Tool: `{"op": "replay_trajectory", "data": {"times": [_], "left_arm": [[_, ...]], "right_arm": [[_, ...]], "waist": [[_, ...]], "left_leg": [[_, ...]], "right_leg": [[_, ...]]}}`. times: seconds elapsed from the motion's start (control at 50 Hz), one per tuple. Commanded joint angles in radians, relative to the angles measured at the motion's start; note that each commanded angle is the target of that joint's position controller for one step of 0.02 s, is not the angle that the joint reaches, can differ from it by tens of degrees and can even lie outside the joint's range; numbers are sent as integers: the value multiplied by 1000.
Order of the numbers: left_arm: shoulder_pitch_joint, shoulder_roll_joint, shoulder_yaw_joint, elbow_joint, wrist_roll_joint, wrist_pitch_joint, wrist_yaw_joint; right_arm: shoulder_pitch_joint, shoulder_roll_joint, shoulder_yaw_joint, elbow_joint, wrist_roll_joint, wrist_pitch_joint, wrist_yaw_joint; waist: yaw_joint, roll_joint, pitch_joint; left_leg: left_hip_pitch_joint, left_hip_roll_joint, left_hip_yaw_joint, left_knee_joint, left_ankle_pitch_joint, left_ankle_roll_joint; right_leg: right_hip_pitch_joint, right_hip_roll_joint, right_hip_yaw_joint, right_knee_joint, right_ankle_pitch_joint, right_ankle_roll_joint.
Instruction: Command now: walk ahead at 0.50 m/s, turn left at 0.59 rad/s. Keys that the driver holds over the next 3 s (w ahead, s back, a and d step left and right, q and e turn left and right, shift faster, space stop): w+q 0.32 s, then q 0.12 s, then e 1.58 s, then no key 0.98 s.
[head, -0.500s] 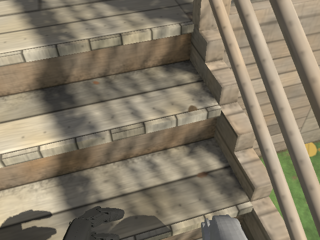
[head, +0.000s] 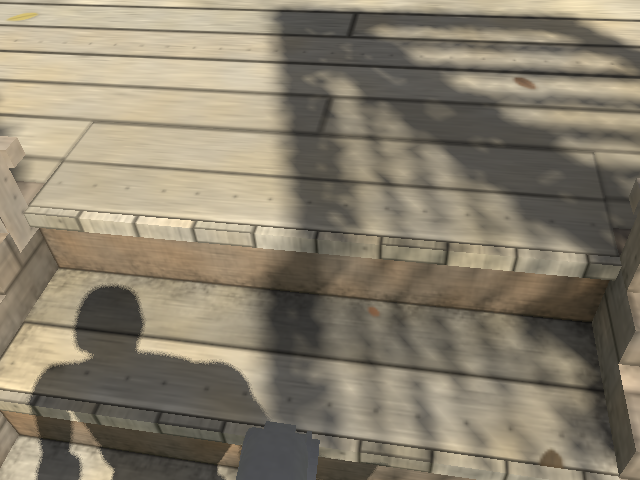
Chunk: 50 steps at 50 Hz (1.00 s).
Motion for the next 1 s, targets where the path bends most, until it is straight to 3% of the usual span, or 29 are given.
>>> {"op": "replay_trajectory", "data": {"times": [0.02, 0.08, 0.12, 0.2, 0.22, 0.24, 0.26, 0.28, 0.3, 0.34, 0.4, 0.46, 0.48, 0.54, 0.58, 0.6, 0.62, 0.64, 0.68, 0.72, 0.74, 0.76, 0.78, 0.8, 0.82, 0.86, 0.9, 0.94, 1.0], "left_arm": [[39, 71, -9, -20, 14, -24, -7], [64, 70, -22, -30, 47, -23, -45], [-14, 95, -18, -76, 5, -32, -70], [-64, 331, 52, -108, -92, -93, -80], [-32, 365, 77, -107, -89, -91, -76], [-47, 387, 104, -102, -44, -71, -89], [-3, 311, 106, -125, 29, -62, -99], [46, 154, 76, -128, 36, -40, -153], [-145, 187, 93, -201, -100, -26, -150], [-303, 55, 70, -285, -87, -45, -101], [-376, 52, 52, -403, -79, -27, -33], [-437, 73, 43, -443, -135, 1, 11], [-589, -81, -12, -584, -193, -28, 83], [-795, -95, -44, -762, -205, -33, 122], [-758, -94, -51, -796, -238, -12, 139], [-674, -103, -48, -734, -115, 4, 108], [-647, -92, -40, -737, -122, 19, 97], [-807, 11, -17, -811, -130, 30, 6], [-699, 14, -2, -707, -128, 98, -68], [-620, 109, 19, -627, -121, 109, -52], [-524, 128, 34, -567, -135, 94, -30], [-151, 159, 55, -439, -159, 70, 14], [-13, 182, 60, -391, -107, 67, -5], [0, 212, 98, -395, -25, 54, -17], [-268, 200, 93, -424, -44, 22, -30], [-407, 64, 52, -374, -110, -11, -21], [-487, -60, 12, -347, -129, -30, -35], [-357, -12, 19, -322, -111, -44, -22], [-298, 128, 60, -364, -81, -48, -11]], "right_arm": [[-190, 31, 41, -139, 5, 8, -43], [-252, -2, 42, -222, -9, 59, -74], [-363, 11, 54, -309, -38, 111, -51], [-241, -45, 18, -331, -23, 132, -1], [-149, -71, 4, -303, -5, 109, -19], [60, -107, -17, -241, 16, 93, -42], [355, -133, -44, -136, 10, 90, -63], [513, -192, -46, -20, -20, 74, -68], [586, -250, -88, -19, -69, 49, -91], [417, -95, -56, 21, -45, -45, -81], [162, 105, 17, 36, -54, -75, -49], [144, 44, 9, 11, -57, -94, -69], [316, 50, 9, 131, -19, -16, -75], [471, 5, -5, 205, 47, 5, -87], [507, 15, -8, 214, 25, -18, -97], [456, -23, -39, 162, -47, -31, -167], [465, -57, -56, 145, -49, -29, -197], [581, -84, -22, 117, -129, -65, -133], [349, -169, -49, -2, -68, -96, -88], [289, -240, -98, -45, 27, -108, -84], [229, -233, -106, -70, 16, -88, -73], [368, -133, -86, -29, -83, -71, -55], [397, -77, -92, -33, -114, -46, -24], [342, -149, -133, -23, -38, -21, -34], [259, -86, -127, -59, -20, -14, -57], [173, -90, -112, -73, -71, 16, -98], [122, -79, -83, -109, -69, 6, -121], [4, -49, -52, -156, -83, -5, -137], [-72, -70, -43, -192, -53, -12, -142]], "waist": [[8, -132, 125], [2, -149, 161], [-22, -144, 195], [-168, -299, 88], [-170, -372, 74], [-207, -393, -16], [-272, -301, -206], [-243, -66, -266], [-300, -47, -115], [-160, -46, 42], [43, -127, 25], [36, 27, 21], [-29, 32, 74], [-94, -120, 180], [-81, -117, 106], [-68, -196, 177], [-77, -155, 140], [-35, 142, -53], [59, 66, -89], [34, 97, -118], [55, 19, -132], [58, -118, -410], [89, -464, -478], [150, -203, -195], [29, -109, 21], [-97, 34, -103], [-176, -30, -81], [-132, -26, -100], [-66, -116, -56]], "left_leg": [[-259, 26, 75, -7, -168, 18], [-238, 81, 129, -294, -29, -9], [-7, 147, 275, -448, -131, -19], [530, -57, 441, -912, -294, -80], [605, -112, 458, -1087, -301, -98], [791, -153, 413, -1194, -220, -100], [1286, -139, 109, -1251, -42, -7], [1650, 28, -406, -1638, -176, 153], [1461, 180, -720, -1875, -293, 150], [1132, 140, -543, -1787, -215, 130], [950, 95, -239, -1827, 170, 72], [892, 105, -141, -1910, 413, 29], [982, 153, -171, -1910, 203, -3], [1125, 122, -151, -1946, 103, -126], [1189, 136, -137, -1983, 37, -121], [1099, 111, -148, -2006, 46, -118], [1124, 147, -127, -2089, 250, -96], [1060, 134, -28, -1994, 488, -86], [1003, 238, -18, -1981, 1258, -19], [1440, 278, -17, -1828, 1709, -37], [1567, 278, -7, -1671, 1808, -75], [1249, 247, -31, -1398, 1461, -176], [768, -127, -92, -906, -171, -275], [595, -182, -312, -649, -89, -223], [447, -172, -300, -551, -53, -228], [477, -65, -202, -538, 37, -204], [520, 57, -71, -619, -48, -178], [519, 80, 27, -734, -83, -230], [510, 60, 106, -704, -222, -315]], "right_leg": [[233, -257, 211, -247, 426, -159], [277, -280, 198, -332, 458, -129], [113, -319, 136, -489, 528, -140], [146, -344, 45, -205, 2071, -129], [248, -349, 61, -124, 2191, -125], [270, -341, 57, 52, 2265, -131], [-66, -275, 144, 398, 1973, -104], [-527, -26, 238, 730, 708, -92], [-733, 125, 457, 1327, 398, -72], [-882, 89, 563, 1618, 464, -87], [-934, 44, 497, 1606, 282, -151], [-962, 40, 399, 1781, -77, -77], [-1096, 38, 273, 2012, -54, -50], [-1291, -31, 213, 1866, -67, -35], [-1227, -59, 199, 1714, 54, -35], [-1149, -44, 255, 1569, 50, -5], [-1029, -27, 196, 1419, 35, 13], [-879, 16, 211, 1243, -63, -7], [-543, 63, 153, 1053, 110, 13], [-597, 162, 104, 616, 17, 38], [-531, 182, 112, 317, 72, 4], [108, 38, 463, 379, 661, -176], [367, -234, 1153, 40, 945, -493], [136, -197, 1207, -36, 490, -343], [-46, -177, 1044, 20, 498, -283], [-137, -104, 854, 55, 554, -191], [-317, -20, 613, 19, 521, -108], [-335, 32, 526, -5, 467, -103], [-384, 9, 619, -86, 226, -179]]}}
